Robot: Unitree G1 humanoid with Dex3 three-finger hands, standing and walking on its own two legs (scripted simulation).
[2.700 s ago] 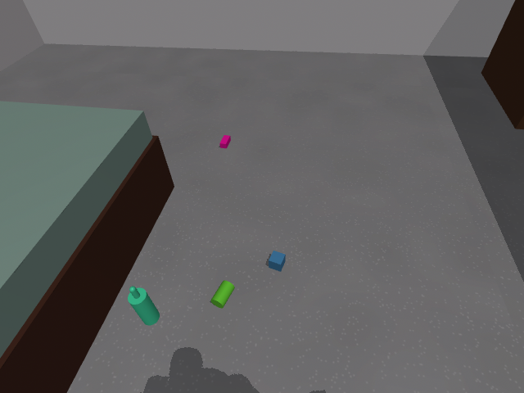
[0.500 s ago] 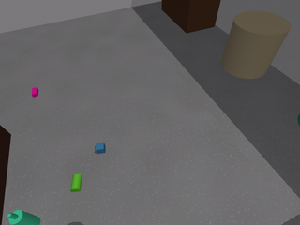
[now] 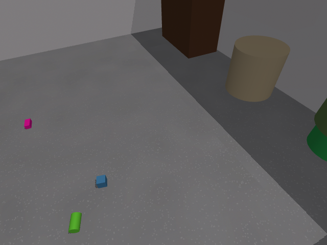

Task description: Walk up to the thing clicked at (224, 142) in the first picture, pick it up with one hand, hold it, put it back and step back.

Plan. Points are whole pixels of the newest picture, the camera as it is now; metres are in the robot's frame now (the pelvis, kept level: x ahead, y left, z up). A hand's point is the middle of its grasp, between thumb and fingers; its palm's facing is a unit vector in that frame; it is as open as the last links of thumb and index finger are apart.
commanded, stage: walk up
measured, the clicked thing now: (28, 123) +1.31 +1.23 -0.75
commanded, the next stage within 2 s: stand in 0.38 s
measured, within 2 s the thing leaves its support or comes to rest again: neither
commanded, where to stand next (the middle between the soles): +0.07 +0.00 m, yaw +1 degrees
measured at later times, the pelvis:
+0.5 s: pelvis +0.01 +0.01 +0.02, yaw -1 degrees
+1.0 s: pelvis +0.00 +0.02 +0.02, yaw +1 degrees
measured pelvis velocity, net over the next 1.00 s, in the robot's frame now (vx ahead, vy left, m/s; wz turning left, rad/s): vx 0.00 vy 0.02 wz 0.02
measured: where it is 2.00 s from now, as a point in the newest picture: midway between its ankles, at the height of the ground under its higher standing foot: outside the picture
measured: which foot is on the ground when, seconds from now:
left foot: down 0.00-1.00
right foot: down 0.00-1.00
